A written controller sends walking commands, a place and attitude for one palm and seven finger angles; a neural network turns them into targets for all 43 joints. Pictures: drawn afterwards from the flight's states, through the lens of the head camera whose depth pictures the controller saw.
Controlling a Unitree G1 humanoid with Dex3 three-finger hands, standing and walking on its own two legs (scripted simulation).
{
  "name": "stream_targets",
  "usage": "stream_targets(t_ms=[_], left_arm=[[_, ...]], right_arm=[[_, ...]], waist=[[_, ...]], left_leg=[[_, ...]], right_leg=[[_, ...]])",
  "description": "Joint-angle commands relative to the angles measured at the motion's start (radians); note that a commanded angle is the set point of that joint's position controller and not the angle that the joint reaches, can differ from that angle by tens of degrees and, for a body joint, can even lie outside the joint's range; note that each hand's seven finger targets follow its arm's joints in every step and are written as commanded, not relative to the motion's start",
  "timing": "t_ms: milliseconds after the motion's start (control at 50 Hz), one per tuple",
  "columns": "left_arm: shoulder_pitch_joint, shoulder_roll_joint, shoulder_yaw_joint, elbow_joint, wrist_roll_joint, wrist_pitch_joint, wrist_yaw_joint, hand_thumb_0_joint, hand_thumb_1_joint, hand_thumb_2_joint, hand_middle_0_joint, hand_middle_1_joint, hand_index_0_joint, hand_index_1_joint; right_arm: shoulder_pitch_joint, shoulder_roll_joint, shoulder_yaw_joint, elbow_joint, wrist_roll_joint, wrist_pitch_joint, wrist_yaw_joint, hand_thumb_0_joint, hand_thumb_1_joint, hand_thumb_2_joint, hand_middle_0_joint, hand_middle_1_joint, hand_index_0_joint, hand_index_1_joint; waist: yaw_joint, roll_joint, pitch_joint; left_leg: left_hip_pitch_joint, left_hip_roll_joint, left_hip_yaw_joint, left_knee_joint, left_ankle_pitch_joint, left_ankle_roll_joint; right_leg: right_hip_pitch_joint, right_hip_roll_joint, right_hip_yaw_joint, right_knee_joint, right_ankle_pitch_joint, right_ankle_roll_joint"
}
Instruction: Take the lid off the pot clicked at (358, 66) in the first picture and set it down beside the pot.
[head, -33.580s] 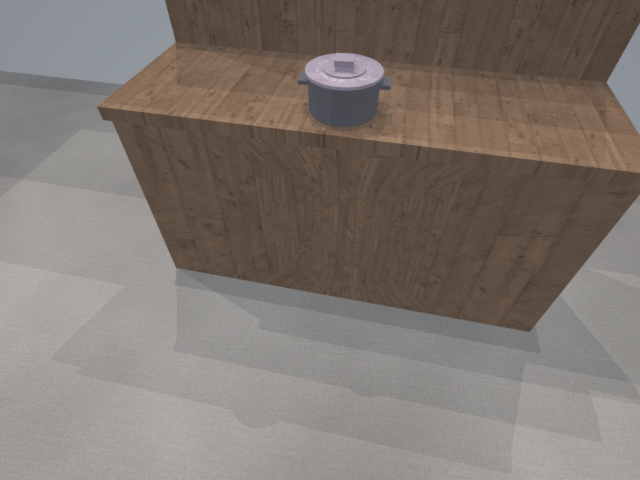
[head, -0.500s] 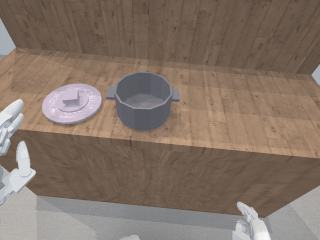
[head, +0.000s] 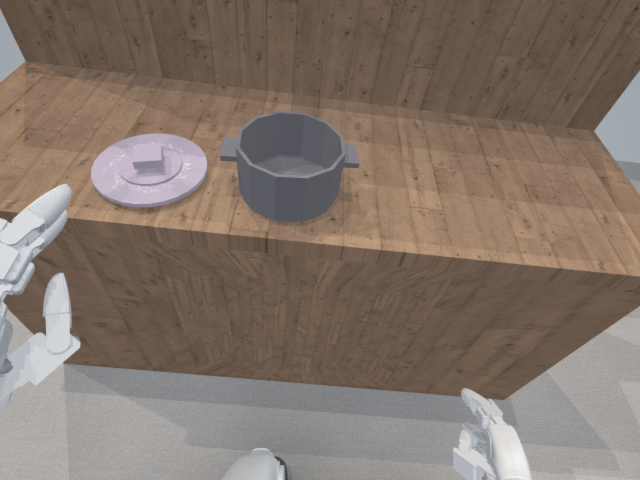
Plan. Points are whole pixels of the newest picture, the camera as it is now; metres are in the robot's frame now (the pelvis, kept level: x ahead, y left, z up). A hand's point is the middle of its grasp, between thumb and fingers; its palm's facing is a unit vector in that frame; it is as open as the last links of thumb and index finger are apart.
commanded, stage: step back with the hand held close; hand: left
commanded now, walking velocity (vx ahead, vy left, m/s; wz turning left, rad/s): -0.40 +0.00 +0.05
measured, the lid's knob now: (148, 156) +0.61 +0.33 +0.02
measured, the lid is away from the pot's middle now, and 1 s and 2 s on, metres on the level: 0.25 0.25 0.25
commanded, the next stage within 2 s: stop stepping back and stand still in 0.18 s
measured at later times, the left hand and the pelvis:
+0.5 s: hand out of the picture +0.05 +0.28 +0.18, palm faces +0.33 -0.89 -0.32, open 7.4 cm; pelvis -0.12 +0.05 -0.01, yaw +1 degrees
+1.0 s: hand out of the picture +0.03 +0.34 +0.18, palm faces +0.23 -0.85 -0.48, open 7.4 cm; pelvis -0.19 +0.11 +0.01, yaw -3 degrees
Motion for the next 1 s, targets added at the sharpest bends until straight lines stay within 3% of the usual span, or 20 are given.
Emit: stream_targets(t_ms=[0,60,100,220,240,260,280,300,320,380,440,480,500,540,560,580,620,780,920,980], left_arm=[[-0.06,0.127,0.133,-0.171,-0.014,-0.056,0.037,0.0,0.9,0.9,-0.2,-0.3,-0.2,-0.3],[-0.093,0.116,0.141,-0.162,-0.012,-0.059,0.043,0.0,0.9,0.9,-0.2,-0.3,-0.2,-0.3],[-0.125,0.141,0.159,-0.184,-0.006,-0.06,0.048,0.0,0.9,0.9,-0.2,-0.3,-0.2,-0.3],[-0.04,0.104,0.127,-0.199,-0.023,-0.048,0.032,0.0,0.9,0.9,-0.2,-0.3,-0.2,-0.3],[-0.04,0.106,0.121,-0.209,-0.018,-0.047,0.029,0.0,0.9,0.9,-0.2,-0.3,-0.2,-0.3],[-0.139,-0.135,-0.228,0.739,0.139,0.204,-0.074,0.0,0.9,0.9,-0.2,-0.3,-0.2,-0.3],[-0.344,0.131,0.052,-0.463,-0.007,0.027,-0.02,0.0,0.9,0.9,-0.2,-0.3,-0.2,-0.3],[-0.241,0.278,0.203,-0.347,0.003,-0.013,0.04,0.0,0.9,0.9,-0.2,-0.3,-0.2,-0.3],[-0.208,0.217,0.17,-0.268,0.008,0.004,0.014,0.0,0.9,0.9,-0.2,-0.3,-0.2,-0.3],[-0.127,0.161,0.14,-0.213,0.006,0.058,0.016,0.0,0.9,0.9,-0.2,-0.3,-0.2,-0.3],[-0.143,0.106,0.11,-0.166,0.019,0.017,0.039,0.0,0.9,0.9,-0.2,-0.3,-0.2,-0.3],[-0.183,0.114,0.126,-0.175,0.026,-0.024,0.056,0.0,0.9,0.9,-0.2,-0.3,-0.2,-0.3],[-0.185,0.137,0.151,-0.186,0.028,-0.046,0.057,0.0,0.9,0.9,-0.2,-0.3,-0.2,-0.3],[-0.221,0.175,0.158,-0.218,0.037,-0.051,0.047,0.0,0.9,0.9,-0.2,-0.3,-0.2,-0.3],[-0.173,0.15,0.172,-0.188,0.022,-0.043,0.046,0.0,0.9,0.9,-0.2,-0.3,-0.2,-0.3],[-0.192,0.115,0.137,-0.216,0.023,-0.047,0.04,0.0,0.9,0.9,-0.2,-0.3,-0.2,-0.3],[-0.064,0.084,0.107,-0.19,0.031,-0.034,0.044,0.0,0.9,0.9,-0.2,-0.3,-0.2,-0.3],[0.021,0.149,0.184,-0.203,0.006,-0.005,0.052,0.0,0.9,0.9,-0.2,-0.3,-0.2,-0.3],[0.018,0.142,0.168,-0.176,0.001,0.007,0.056,0.0,0.9,0.9,-0.2,-0.3,-0.2,-0.3],[0.068,0.138,0.17,-0.176,-0.009,0.013,0.054,0.0,0.9,0.9,-0.2,-0.3,-0.2,-0.3]], right_arm=[[-0.104,-0.142,-0.063,-0.164,0.001,-0.036,-0.026,0.0,-0.9,-0.9,0.2,0.3,0.2,0.3],[-0.104,-0.17,-0.069,-0.161,-0.008,-0.067,-0.03,0.0,-0.9,-0.9,0.2,0.3,0.2,0.3],[-0.076,-0.168,-0.073,-0.141,-0.021,-0.083,-0.023,0.0,-0.9,-0.9,0.2,0.3,0.2,0.3],[-0.047,-0.145,-0.089,-0.139,-0.027,-0.083,0.012,0.0,-0.9,-0.9,0.2,0.3,0.2,0.3],[-0.045,-0.141,-0.089,-0.138,-0.027,-0.078,0.013,0.0,-0.9,-0.9,0.2,0.3,0.2,0.3],[-0.028,-0.296,-0.114,0.071,-0.037,-0.023,0.008,0.0,-0.9,-0.9,0.2,0.3,0.2,0.3],[-0.147,-0.101,-0.125,-0.22,0.045,-0.04,0.015,0.0,-0.9,-0.9,0.2,0.3,0.2,0.3],[-0.098,-0.117,-0.08,-0.152,0.008,-0.059,-0.011,0.0,-0.9,-0.9,0.2,0.3,0.2,0.3],[-0.07,-0.118,-0.085,-0.151,0.023,-0.045,-0.014,0.0,-0.9,-0.9,0.2,0.3,0.2,0.3],[-0.145,-0.087,-0.049,-0.191,0.021,0.008,-0.029,0.0,-0.9,-0.9,0.2,0.3,0.2,0.3],[-0.089,-0.097,-0.024,-0.141,0.015,-0.06,-0.042,0.0,-0.9,-0.9,0.2,0.3,0.2,0.3],[-0.031,-0.115,-0.038,-0.142,0.012,-0.116,-0.032,0.0,-0.9,-0.9,0.2,0.3,0.2,0.3],[0.001,-0.124,-0.067,-0.146,0.006,-0.131,-0.026,0.0,-0.9,-0.9,0.2,0.3,0.2,0.3],[-0.025,-0.121,-0.062,-0.125,-0.027,-0.12,-0.017,0.0,-0.9,-0.9,0.2,0.3,0.2,0.3],[-0.036,-0.107,-0.062,-0.125,-0.027,-0.124,-0.007,0.0,-0.9,-0.9,0.2,0.3,0.2,0.3],[-0.042,-0.121,-0.068,-0.115,-0.024,-0.129,0.013,0.0,-0.9,-0.9,0.2,0.3,0.2,0.3],[-0.023,-0.138,-0.07,-0.13,0.01,-0.117,0.034,0.0,-0.9,-0.9,0.2,0.3,0.2,0.3],[-0.038,-0.138,-0.061,-0.15,-0.016,-0.059,-0.01,0.0,-0.9,-0.9,0.2,0.3,0.2,0.3],[-0.031,-0.145,-0.071,-0.117,-0.027,-0.057,-0.031,0.0,-0.9,-0.9,0.2,0.3,0.2,0.3],[-0.062,-0.151,-0.072,-0.126,-0.019,-0.04,-0.023,0.0,-0.9,-0.9,0.2,0.3,0.2,0.3]], waist=[[-0.009,0.027,-0.094],[0.002,0.274,-0.047],[0.008,0.3,-0.096],[0.045,0.241,-0.252],[0.048,0.189,-0.269],[-0.063,-0.017,-0.163],[0.034,-0.29,-0.235],[0.013,-0.329,-0.121],[0.005,-0.46,-0.08],[-0.035,-0.073,0.03],[-0.012,0.123,0.087],[0.001,0.274,0.002],[0.001,0.313,-0.066],[-0.053,0.289,-0.177],[-0.043,0.297,-0.088],[-0.041,0.152,-0.046],[-0.022,0.039,-0.067],[-0.035,0.195,-0.094],[-0.028,0.154,-0.146],[-0.007,0.097,-0.146]], left_leg=[[0.243,0.064,-0.145,-0.058,-0.182,-0.02],[0.003,0.204,-0.32,-0.427,-0.468,0.018],[-0.055,0.255,-0.363,-0.547,-0.505,0.018],[0.089,0.205,-0.185,-0.408,-0.327,-0.046],[0.11,0.171,-0.149,-0.303,-0.342,-0.07],[-0.005,0.06,-0.269,0.202,-0.261,-0.048],[0.337,-0.102,0.001,0.548,-0.329,-0.135],[0.172,-0.119,-0.023,0.848,-0.326,-0.106],[0.122,-0.08,-0.126,0.918,-0.26,-0.072],[0.084,0.019,-0.129,0.742,-0.215,-0.052],[0.078,0.037,-0.111,-0.103,-0.219,-0.011],[0.229,0.058,-0.064,-0.517,0.19,-0.014],[0.453,0.173,-0.141,-0.378,0.471,0.015],[0.471,0.185,-0.258,-0.212,0.573,0.039],[0.361,0.223,-0.401,-0.279,0.454,0.036],[0.298,0.254,-0.423,-0.318,0.33,0.068],[0.327,0.236,-0.322,-0.295,0.214,0.094],[0.316,0.18,-0.259,-0.332,0.024,-0.042],[0.442,0.154,-0.25,-0.239,0.361,-0.105],[0.316,0.134,-0.218,-0.21,0.234,-0.101]], right_leg=[[-0.28,-0.119,0.048,-0.074,0.103,-0.098],[-0.111,0.054,-0.016,0.186,-0.18,-0.061],[-0.022,0.099,0.027,0.39,-0.275,-0.063],[0.069,0.054,0.029,0.145,-0.191,-0.098],[0.081,0.021,0.033,0.034,-0.157,-0.111],[-0.001,-0.178,0.152,-0.076,0.042,-0.144],[-0.392,-0.349,0.335,-0.377,-0.126,-0.147],[-0.497,-0.443,0.38,-0.433,-0.127,-0.269],[-0.574,-0.415,0.314,-0.392,-0.284,-0.252],[-0.489,-0.32,0.246,-0.216,-0.139,-0.203],[-0.217,-0.23,0.151,0.05,0.173,-0.151],[-0.079,-0.044,0.068,0.26,0.16,-0.088],[-0.26,0.006,0.027,0.41,-0.048,-0.062],[-0.349,0.014,0.006,0.522,-0.239,-0.05],[-0.361,0.008,0.065,0.567,-0.198,-0.047],[-0.341,-0.009,0.095,0.575,-0.137,-0.053],[-0.346,0.003,0.056,0.544,-0.073,-0.06],[-0.122,0.043,-0.1,0.053,-0.104,-0.095],[-0.039,0.03,-0.062,-0.117,-0.017,-0.12],[0.082,-0.01,-0.029,-0.149,0.04,-0.14]])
